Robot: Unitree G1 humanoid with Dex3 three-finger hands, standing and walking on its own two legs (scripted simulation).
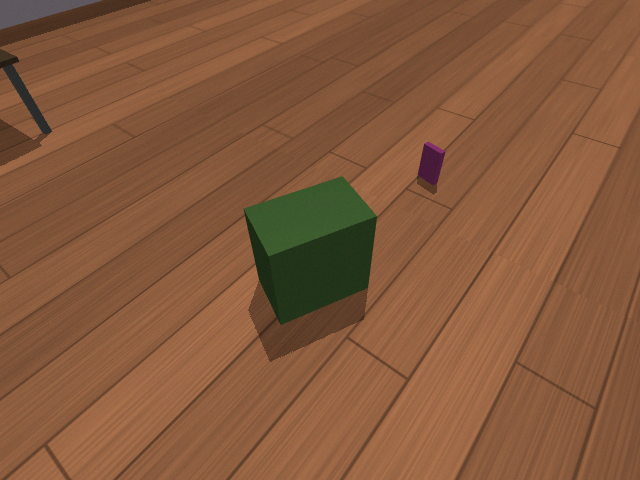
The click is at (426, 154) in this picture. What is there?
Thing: carton on end
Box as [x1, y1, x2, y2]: [418, 142, 445, 184]
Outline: 427,142 424,144 418,175 430,183 434,184 437,181 445,151
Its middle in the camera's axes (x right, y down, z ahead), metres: +0.56 -0.37 +1.90
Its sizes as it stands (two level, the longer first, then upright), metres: 0.105 0.030 0.189
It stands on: the floor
